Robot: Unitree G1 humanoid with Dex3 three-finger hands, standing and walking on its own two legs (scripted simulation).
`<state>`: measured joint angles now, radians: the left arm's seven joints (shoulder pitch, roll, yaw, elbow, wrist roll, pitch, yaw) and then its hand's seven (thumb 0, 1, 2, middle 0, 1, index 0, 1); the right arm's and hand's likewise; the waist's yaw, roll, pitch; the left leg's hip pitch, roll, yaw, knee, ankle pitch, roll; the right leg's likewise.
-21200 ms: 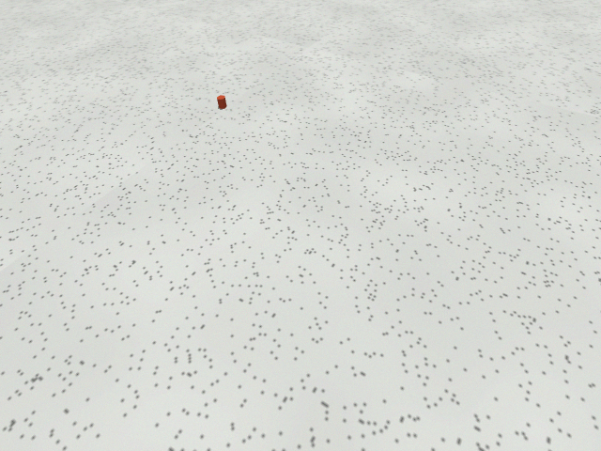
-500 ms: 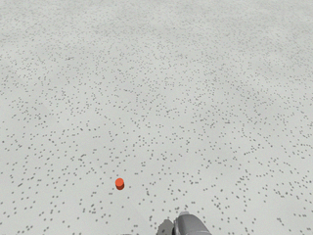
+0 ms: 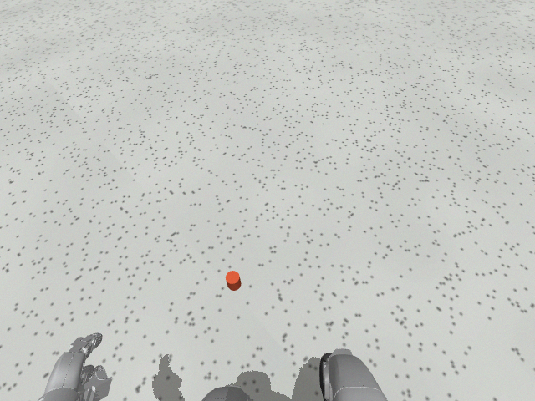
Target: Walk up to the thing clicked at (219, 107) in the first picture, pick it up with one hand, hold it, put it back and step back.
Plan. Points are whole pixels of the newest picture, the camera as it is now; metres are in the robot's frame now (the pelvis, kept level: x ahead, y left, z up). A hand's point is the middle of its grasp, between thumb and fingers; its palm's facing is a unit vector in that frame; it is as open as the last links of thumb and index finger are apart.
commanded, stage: walk up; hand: left
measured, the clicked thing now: (233, 280) +0.57 +0.16 -0.70
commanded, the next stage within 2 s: none
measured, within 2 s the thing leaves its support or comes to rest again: neither
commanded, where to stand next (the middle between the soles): +0.17 -0.02 m, yaw -8 degrees
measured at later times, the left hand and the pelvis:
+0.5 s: hand out of the picture +0.05 +0.25 -0.10, palm faces -0.15 -0.90 -0.40, open 7.4 cm; pelvis -0.03 -0.03 +0.04, yaw -8 degrees
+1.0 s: hand out of the picture +0.11 +0.26 -0.10, palm faces -0.06 -0.87 -0.49, open 7.4 cm; pelvis +0.04 -0.03 +0.02, yaw -3 degrees
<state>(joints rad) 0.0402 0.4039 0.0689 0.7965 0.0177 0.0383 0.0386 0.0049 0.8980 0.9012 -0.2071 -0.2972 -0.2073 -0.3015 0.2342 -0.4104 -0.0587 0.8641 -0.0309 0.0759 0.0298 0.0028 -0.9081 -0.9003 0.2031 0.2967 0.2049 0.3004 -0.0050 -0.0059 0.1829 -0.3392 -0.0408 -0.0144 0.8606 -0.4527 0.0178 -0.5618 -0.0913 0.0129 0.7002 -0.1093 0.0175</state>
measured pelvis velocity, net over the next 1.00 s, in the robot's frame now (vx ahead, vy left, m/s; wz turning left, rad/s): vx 0.04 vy -0.03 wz -0.05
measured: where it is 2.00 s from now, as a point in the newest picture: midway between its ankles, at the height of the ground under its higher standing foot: outside the picture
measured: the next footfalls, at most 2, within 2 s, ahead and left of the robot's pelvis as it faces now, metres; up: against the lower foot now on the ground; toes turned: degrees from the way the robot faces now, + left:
right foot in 0.52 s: +0.03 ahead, -0.17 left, +0.00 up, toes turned -10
left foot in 0.98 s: +0.13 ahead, +0.11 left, +0.00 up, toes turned -4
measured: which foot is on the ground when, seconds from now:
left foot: down 0.00-0.52, up 0.54-0.96, down 0.98-1.00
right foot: down 0.00-0.02, up 0.04-0.50, down 0.52-1.00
